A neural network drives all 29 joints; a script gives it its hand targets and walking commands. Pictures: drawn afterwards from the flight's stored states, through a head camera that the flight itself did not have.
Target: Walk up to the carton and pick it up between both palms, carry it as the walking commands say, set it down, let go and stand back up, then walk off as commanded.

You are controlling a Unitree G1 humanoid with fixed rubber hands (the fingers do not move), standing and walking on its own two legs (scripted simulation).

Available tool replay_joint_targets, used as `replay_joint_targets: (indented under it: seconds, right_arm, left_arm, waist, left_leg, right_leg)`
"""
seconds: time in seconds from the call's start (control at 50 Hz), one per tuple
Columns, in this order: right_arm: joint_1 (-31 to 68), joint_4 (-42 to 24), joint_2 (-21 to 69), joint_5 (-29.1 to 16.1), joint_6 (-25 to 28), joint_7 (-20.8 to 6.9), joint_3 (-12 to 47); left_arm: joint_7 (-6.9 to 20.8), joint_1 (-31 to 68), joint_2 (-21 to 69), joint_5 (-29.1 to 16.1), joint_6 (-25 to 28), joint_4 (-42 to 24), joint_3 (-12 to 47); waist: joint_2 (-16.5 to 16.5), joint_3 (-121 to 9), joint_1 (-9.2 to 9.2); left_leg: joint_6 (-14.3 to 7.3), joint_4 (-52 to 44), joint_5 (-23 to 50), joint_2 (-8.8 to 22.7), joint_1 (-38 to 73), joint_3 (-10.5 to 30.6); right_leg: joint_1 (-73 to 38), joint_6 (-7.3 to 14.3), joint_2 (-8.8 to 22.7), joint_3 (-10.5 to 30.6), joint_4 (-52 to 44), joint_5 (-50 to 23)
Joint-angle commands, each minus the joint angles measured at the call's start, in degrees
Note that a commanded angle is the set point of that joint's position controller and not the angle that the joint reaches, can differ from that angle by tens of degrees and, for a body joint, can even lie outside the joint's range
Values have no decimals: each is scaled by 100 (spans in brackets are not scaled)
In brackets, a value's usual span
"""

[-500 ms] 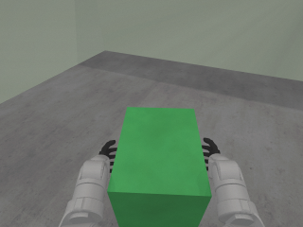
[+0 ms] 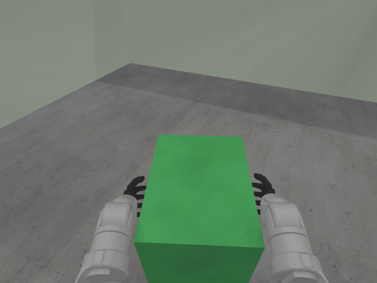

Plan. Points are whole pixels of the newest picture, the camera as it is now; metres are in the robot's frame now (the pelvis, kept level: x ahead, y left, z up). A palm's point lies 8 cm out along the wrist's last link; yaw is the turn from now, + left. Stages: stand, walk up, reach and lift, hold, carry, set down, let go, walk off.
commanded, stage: hold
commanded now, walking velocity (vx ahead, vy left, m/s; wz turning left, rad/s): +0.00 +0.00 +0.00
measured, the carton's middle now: (198, 210) +0.32 -0.01 -0.02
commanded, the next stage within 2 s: carry in 0.04 s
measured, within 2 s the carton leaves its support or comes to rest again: neither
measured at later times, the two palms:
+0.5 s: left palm (136, 168) +0.35 +0.14 +0.10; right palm (272, 163) +0.34 -0.17 +0.12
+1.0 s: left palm (193, 176) +0.36 +0.00 +0.06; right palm (336, 200) +0.27 -0.30 +0.08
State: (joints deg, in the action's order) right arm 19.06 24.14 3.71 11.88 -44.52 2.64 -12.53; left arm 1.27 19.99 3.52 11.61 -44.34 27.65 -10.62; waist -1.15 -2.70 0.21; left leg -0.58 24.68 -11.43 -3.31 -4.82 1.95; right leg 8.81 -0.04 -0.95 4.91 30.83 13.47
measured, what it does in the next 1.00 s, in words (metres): steps on the spot, turning right: right foot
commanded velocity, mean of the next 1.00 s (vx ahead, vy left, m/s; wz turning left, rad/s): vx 0.00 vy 0.00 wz -0.60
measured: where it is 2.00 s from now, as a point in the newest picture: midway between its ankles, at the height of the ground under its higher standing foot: outside the picture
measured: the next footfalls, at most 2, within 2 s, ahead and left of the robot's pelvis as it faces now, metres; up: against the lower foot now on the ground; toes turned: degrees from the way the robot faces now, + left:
right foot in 0.64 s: +0.06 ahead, -0.15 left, +0.00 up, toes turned -8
left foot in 1.02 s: +0.05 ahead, +0.03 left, +0.00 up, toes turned -13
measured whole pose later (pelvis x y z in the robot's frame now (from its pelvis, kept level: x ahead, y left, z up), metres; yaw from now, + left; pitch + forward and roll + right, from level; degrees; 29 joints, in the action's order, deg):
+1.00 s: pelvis -0.02 -0.04 -0.02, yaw -18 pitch +3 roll +1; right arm 31.8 -2.7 2.7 2.2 -61.3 8.7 -12.9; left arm -8.3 29.8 3.8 -0.7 -62.1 -4.4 -15.9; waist -2.9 5.8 0.1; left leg 3.0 43.4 -27.7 0.1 -23.6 -6.3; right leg 26.9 2.0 -6.3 7.9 37.6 12.7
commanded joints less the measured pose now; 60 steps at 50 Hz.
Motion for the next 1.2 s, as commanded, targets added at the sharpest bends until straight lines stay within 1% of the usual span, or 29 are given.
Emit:
replay_joint_targets:
  seconds: [0.0,0.02,0.08,0.1,0.14,0.16,0.2,0.22,0.24,0.34,0.38,0.5,0.52,0.54,0.56,0.58,0.6,0.62,0.66,0.72,0.8,0.9,0.94,0.96,0.98,1.0,1.04,1.06,1.18]
  right_arm:
    - [3270,-1043,6334,-1611,273,-1984,3012]
    - [3770,-1148,6242,-1609,265,-1922,3363]
    - [4085,-1825,6267,-1815,106,-1749,3630]
    - [4166,-1984,6387,-1921,-4,-1672,3779]
    - [4389,-2402,6403,-2105,-210,-1521,3959]
    - [4561,-2609,6354,-2217,-311,-1438,4031]
    - [5424,-3246,6158,-2444,-474,-1181,4201]
    - [5022,-3724,6038,-2516,-605,-1056,4251]
    - [4803,-3785,6004,-2577,-720,-934,4186]
    - [3269,-3119,5511,-2337,-1366,-313,3433]
    - [3811,-3286,5142,-2281,-1510,-96,3265]
    - [4530,-3341,4210,-2173,-1755,414,2966]
    - [4388,-3123,4167,-2095,-1816,457,2844]
    - [4092,-3078,4143,-2059,-1845,525,2892]
    - [3903,-2941,4124,-2018,-1873,551,2898]
    - [3788,-2815,4280,-1937,-1872,594,2925]
    - [3721,-2756,4307,-1931,-1908,587,2947]
    - [4060,-2759,4336,-1956,-1862,585,2948]
    - [4829,-3004,4544,-2167,-1724,515,3177]
    - [5587,-3777,4986,-2639,-1527,434,3706]
    - [5276,-4138,5221,-2725,-1398,437,3873]
    - [4891,-3902,5231,-2691,-1401,341,3709]
    - [4531,-3769,5058,-2569,-1426,311,3504]
    - [4790,-3653,4962,-2548,-1398,301,3438]
    - [4342,-3464,4835,-2505,-1425,284,3233]
    - [4399,-3501,4916,-2554,-1401,278,3264]
    - [4384,-3513,4964,-2413,-1405,272,3240]
    - [4756,-3518,4889,-2423,-1390,241,3223]
    - [4298,-3753,4641,-2414,-1435,174,3051]
  left_arm:
    - [1640,3694,5950,-1703,451,-1866,2738]
    - [1544,3894,6032,-1671,381,-1747,2857]
    - [1413,3990,5889,-1831,181,-2432,3082]
    - [1314,4142,5923,-1943,96,-2777,3253]
    - [1124,4516,5996,-2112,-133,-3266,3523]
    - [1023,4600,5944,-2157,-242,-3421,3565]
    - [770,5709,5977,-2444,-412,-3995,3853]
    - [629,5328,5964,-2506,-574,-4336,3897]
    - [464,5410,5837,-2632,-688,-4700,4029]
    - [-228,5306,4932,-2910,-1337,-5463,4215]
    - [-472,5597,4790,-2839,-1547,-5320,4187]
    - [-921,5488,4310,-2595,-1999,-4320,3670]
    - [-964,5499,4286,-2585,-2039,-4233,3618]
    - [-986,5060,4186,-2530,-2082,-4028,3457]
    - [-983,4923,4056,-2529,-2078,-4023,3384]
    - [-972,5019,4109,-2581,-2048,-4046,3404]
    - [-967,4746,3980,-2477,-2034,-3922,3274]
    - [-948,4743,4072,-2444,-2014,-3780,3226]
    - [-889,5085,4237,-2348,-1863,-3697,3091]
    - [-784,4913,4565,-2374,-1661,-3855,3017]
    - [-662,4848,4716,-2530,-1480,-4331,3109]
    - [-668,5129,4623,-2640,-1414,-4946,3404]
    - [-692,5062,4606,-2625,-1480,-4852,3520]
    - [-708,5633,4571,-2675,-1492,-4858,3572]
    - [-709,5279,4640,-2638,-1576,-4844,3652]
    - [-718,5358,4688,-2637,-1572,-4834,3677]
    - [-752,5641,4672,-2695,-1551,-4958,3772]
    - [-784,5961,4735,-2663,-1544,-4777,3842]
    - [-771,5570,4809,-2787,-1630,-4817,4043]
  waist:
    - [-93,-1315,51]
    - [-456,-1064,-34]
    - [-499,-512,11]
    - [-925,-473,-18]
    - [-935,-838,-104]
    - [-670,-1113,-140]
    - [446,-2203,-241]
    - [1196,-2526,-178]
    - [1231,-2618,-149]
    - [1321,-2729,-99]
    - [1356,-2678,-125]
    - [1654,-2505,-116]
    - [1732,-2519,-76]
    - [1250,-2548,-24]
    - [652,-2673,-25]
    - [-213,-2874,3]
    - [-1479,-2797,-9]
    - [-1404,-2713,58]
    - [-1182,-2556,93]
    - [-1536,-2491,126]
    - [-1157,-2761,180]
    - [-732,-2887,226]
    - [-679,-2874,61]
    - [-214,-2843,-144]
    - [1792,-3004,-139]
    - [1946,-2808,-69]
    - [973,-2711,-81]
    - [1141,-2521,-16]
    - [956,-2256,-71]
  left_leg:
    - [-119,-361,319,-103,325,265]
    - [3,488,-463,874,-512,72]
    - [100,696,-2009,663,-853,-85]
    - [135,979,-1949,505,-719,-298]
    - [82,813,-1561,622,-428,-334]
    - [16,404,-1453,765,-196,-130]
    - [-476,-272,-123,1963,842,1190]
    - [-909,-181,1241,2662,1112,1541]
    - [-1118,-66,2001,2828,1230,1365]
    - [-936,674,4073,2488,1188,198]
    - [-783,920,4652,2313,1348,-170]
    - [-399,1125,4043,2246,1284,-777]
    - [-279,1267,3645,2158,1088,-985]
    - [-74,1659,3109,1979,818,-1108]
    - [185,2066,2031,1808,-83,-1080]
    - [444,2615,226,1448,-1342,-1056]
    - [640,3132,-2492,811,-2716,-917]
    - [562,3456,-2901,588,-3305,-611]
    - [486,3412,-2595,709,-3066,-355]
    - [431,2969,-1946,506,-2890,-309]
    - [386,2850,-1630,294,-2526,-235]
    - [242,1581,-1287,74,-1478,-272]
    - [169,211,-929,66,-13,-622]
    - [-58,-473,-596,820,1167,71]
    - [-543,-583,591,2662,2180,1464]
    - [-986,-76,2708,3684,2063,1511]
    - [-1024,173,3485,3151,1821,-45]
    - [-733,397,3700,2752,2018,-570]
    - [-383,546,4296,2361,1792,-1051]
  right_leg:
    - [-478,-21,-261,32,-1022,-444]
    - [737,191,933,727,-895,-11]
    - [1921,354,949,1416,-1485,2768]
    - [2230,385,927,1498,-1622,2844]
    - [2225,391,811,1428,-1288,1953]
    - [2286,315,571,1194,-882,1267]
    - [2698,-41,-142,134,1086,-386]
    - [2968,-90,-197,-191,2042,843]
    - [3187,-128,19,-233,2482,1395]
    - [2830,-172,85,-588,1998,1496]
    - [2807,-135,-169,-782,1652,1414]
    - [2211,-63,-345,-1066,343,1119]
    - [1889,-21,-319,-1018,-84,723]
    - [1409,59,-87,-559,-460,276]
    - [551,227,393,263,-341,-1490]
    - [-609,535,1042,1236,39,-4516]
    - [-1467,822,1660,2150,455,-7056]
    - [-1834,900,1592,2205,577,-7588]
    - [-1248,768,1372,2025,251,-5580]
    - [-826,767,914,1874,-17,-4456]
    - [-429,821,985,2443,-480,-2691]
    - [160,791,811,2598,-369,-2731]
    - [1154,522,532,2067,-194,-2363]
    - [2222,368,142,1628,444,-1171]
    - [3550,195,-527,407,1634,1438]
    - [4064,117,-267,-233,3008,2256]
    - [3716,-78,321,-343,3204,1380]
    - [3840,-131,213,-406,3051,976]
    - [3378,-134,-78,-989,2731,796]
